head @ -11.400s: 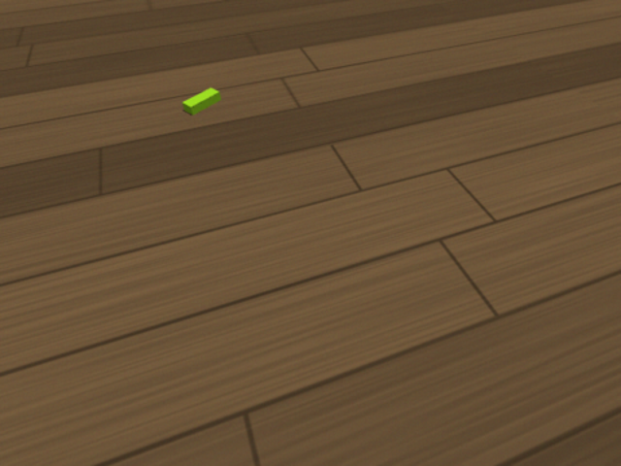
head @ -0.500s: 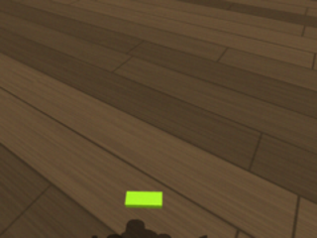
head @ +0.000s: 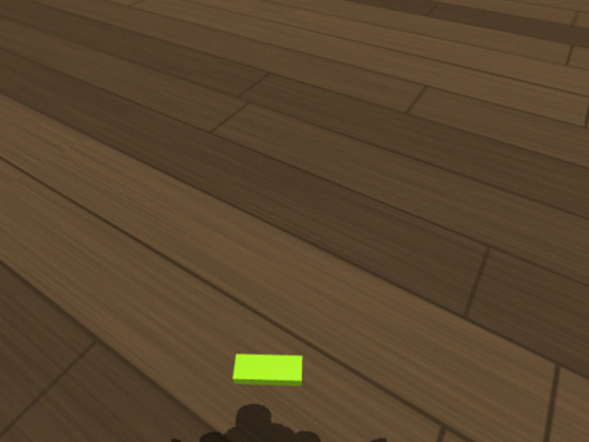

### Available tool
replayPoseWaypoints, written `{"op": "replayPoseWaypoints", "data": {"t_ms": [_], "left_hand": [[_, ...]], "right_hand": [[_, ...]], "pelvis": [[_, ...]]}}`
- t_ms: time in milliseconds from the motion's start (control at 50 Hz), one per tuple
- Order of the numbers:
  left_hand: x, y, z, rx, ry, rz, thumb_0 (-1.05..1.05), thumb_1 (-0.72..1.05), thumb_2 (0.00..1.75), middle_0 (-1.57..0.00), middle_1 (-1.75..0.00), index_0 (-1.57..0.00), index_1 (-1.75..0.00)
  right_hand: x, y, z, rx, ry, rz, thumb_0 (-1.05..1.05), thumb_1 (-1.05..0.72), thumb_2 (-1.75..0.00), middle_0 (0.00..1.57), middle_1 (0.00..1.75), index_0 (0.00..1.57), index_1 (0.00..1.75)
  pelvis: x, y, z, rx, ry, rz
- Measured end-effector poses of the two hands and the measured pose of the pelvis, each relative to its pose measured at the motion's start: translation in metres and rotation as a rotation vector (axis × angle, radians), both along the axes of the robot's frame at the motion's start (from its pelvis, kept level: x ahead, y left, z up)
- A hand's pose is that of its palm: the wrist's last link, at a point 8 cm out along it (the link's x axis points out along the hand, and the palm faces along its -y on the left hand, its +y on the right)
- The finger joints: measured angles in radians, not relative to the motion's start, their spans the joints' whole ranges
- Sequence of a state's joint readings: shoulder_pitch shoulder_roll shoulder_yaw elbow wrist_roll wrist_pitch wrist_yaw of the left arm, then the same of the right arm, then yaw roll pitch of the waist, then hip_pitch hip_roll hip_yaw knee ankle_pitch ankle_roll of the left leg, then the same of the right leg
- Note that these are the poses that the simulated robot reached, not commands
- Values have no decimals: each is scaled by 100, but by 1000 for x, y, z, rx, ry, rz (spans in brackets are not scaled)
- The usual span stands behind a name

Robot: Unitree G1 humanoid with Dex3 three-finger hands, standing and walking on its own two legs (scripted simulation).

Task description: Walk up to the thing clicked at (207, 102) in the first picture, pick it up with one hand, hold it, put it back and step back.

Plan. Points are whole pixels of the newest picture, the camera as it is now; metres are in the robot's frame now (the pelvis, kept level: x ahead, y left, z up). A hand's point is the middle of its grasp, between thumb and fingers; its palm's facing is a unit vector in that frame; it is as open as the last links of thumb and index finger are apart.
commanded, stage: stand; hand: left
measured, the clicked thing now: (268, 369) +0.46 +0.12 -0.76
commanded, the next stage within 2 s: walk up in 0.30 s
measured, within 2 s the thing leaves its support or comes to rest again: neither
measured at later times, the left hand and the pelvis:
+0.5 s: hand out of the picture +0.09 +0.25 -0.16, palm faces -0.05 -0.93 -0.38, open 7.4 cm; pelvis -0.01 -0.04 -0.01, yaw -2 degrees
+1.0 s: hand out of the picture +0.12 +0.12 -0.18, palm faces -0.05 -0.94 -0.35, open 7.4 cm; pelvis +0.01 -0.14 -0.03, yaw -3 degrees
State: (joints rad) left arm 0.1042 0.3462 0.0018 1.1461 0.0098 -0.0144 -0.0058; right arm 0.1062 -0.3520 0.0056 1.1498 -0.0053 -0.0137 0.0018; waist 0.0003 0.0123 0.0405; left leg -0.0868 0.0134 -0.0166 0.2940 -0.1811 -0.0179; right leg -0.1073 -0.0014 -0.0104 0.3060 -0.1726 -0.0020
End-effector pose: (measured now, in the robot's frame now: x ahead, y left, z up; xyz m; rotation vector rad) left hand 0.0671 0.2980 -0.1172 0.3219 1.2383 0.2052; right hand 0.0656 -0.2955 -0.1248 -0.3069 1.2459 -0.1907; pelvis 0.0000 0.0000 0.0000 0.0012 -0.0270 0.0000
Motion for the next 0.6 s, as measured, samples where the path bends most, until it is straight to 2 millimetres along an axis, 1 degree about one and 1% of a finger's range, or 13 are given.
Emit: {"op": "replayPoseWaypoints", "data": {"t_ms": [300,360,420,480,540,600], "left_hand": [[5,-1,0,0,-6,-2,0,90,90,-20,-30,-20,-30],[9,3,-2,-1,4,-18,0,90,90,-20,-30,-20,-30],[15,6,-1,15,2,-19,1,90,90,-20,-30,-20,-30],[21,1,-2,25,-15,-31,1,90,90,-20,-30,-20,-30],[26,-14,-5,32,-11,-60,0,91,90,-20,-30,-20,-30],[31,-37,-12,45,-7,-90,0,91,90,-20,-30,-20,-30]], "right_hand": [[6,-1,1,-2,-9,4,1,-91,-90,20,30,20,30],[2,-9,4,-38,-43,-16,1,-91,-90,20,30,20,30],[-14,-32,11,-105,-53,-42,0,-90,-90,21,30,21,30],[-33,-65,18,-174,-26,-53,0,-90,-90,21,30,21,30],[-49,-103,21,-225,-5,-60,1,-90,-90,21,30,21,30],[-59,-143,16,-252,10,-70,1,-90,-90,21,30,21,30]], "pelvis": [[3,-1,0,0,1,0],[0,-6,-4,16,9,-10],[-5,-19,-7,18,9,-17],[-6,-35,-12,20,6,-33],[-8,-54,-19,19,2,-54],[-7,-79,-30,14,-2,-74]]}}
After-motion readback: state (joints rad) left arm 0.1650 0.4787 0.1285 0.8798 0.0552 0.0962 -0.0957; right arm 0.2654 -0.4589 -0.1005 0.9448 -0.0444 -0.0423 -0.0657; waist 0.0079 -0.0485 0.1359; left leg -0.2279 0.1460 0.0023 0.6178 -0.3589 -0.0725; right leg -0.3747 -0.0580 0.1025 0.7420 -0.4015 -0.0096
